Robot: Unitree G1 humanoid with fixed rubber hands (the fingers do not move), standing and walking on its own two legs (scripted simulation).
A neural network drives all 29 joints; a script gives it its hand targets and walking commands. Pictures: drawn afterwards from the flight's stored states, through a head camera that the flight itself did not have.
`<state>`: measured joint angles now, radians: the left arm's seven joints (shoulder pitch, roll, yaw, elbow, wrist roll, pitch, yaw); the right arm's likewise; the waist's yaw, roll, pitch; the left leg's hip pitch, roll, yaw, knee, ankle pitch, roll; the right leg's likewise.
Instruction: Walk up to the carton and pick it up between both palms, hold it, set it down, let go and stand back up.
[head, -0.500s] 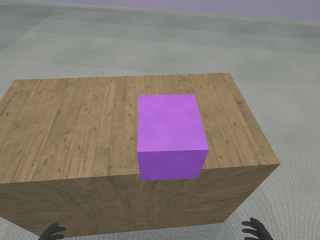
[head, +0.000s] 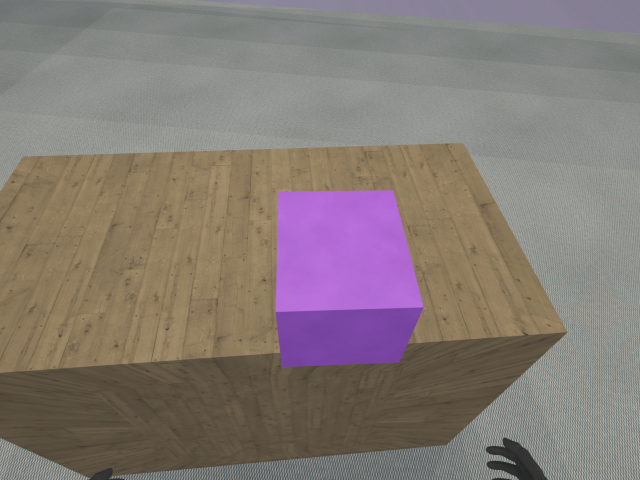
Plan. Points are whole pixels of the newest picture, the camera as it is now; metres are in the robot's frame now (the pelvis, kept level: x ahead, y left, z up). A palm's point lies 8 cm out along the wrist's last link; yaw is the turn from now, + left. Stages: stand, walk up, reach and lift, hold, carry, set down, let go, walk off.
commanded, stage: stand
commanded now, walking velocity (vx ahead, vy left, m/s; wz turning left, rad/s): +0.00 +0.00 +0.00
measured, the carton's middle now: (338, 276) +0.41 -0.04 +0.00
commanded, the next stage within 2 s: none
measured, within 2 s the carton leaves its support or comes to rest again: neither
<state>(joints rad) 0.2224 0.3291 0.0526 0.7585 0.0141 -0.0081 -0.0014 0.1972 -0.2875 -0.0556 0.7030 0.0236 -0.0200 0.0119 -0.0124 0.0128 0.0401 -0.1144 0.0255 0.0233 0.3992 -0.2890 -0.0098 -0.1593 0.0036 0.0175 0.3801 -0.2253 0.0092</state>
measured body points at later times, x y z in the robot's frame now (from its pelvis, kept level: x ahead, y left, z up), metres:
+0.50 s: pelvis -0.01 +0.00 +0.00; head +0.00 +0.00 +0.45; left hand +0.10 +0.29 -0.11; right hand +0.12 -0.28 -0.10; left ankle -0.05 +0.12 -0.74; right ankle -0.02 -0.13 -0.74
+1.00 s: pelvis -0.02 +0.00 +0.00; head -0.03 +0.00 +0.45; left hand +0.07 +0.29 -0.11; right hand +0.10 -0.28 -0.11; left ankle -0.05 +0.12 -0.74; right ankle -0.02 -0.13 -0.74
